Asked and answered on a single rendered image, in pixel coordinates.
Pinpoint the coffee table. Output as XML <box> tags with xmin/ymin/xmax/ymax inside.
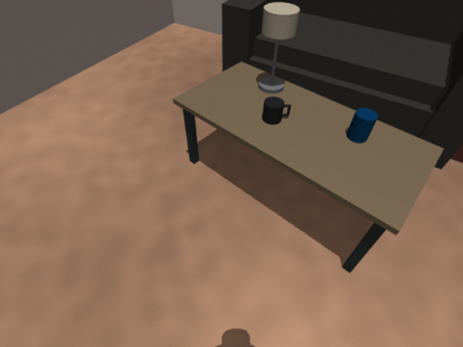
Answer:
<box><xmin>173</xmin><ymin>61</ymin><xmax>444</xmax><ymax>273</ymax></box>

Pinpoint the desk lamp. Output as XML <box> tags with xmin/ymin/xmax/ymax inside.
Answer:
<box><xmin>258</xmin><ymin>2</ymin><xmax>300</xmax><ymax>94</ymax></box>

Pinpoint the sofa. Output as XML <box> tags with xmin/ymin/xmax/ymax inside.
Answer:
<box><xmin>222</xmin><ymin>0</ymin><xmax>463</xmax><ymax>169</ymax></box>

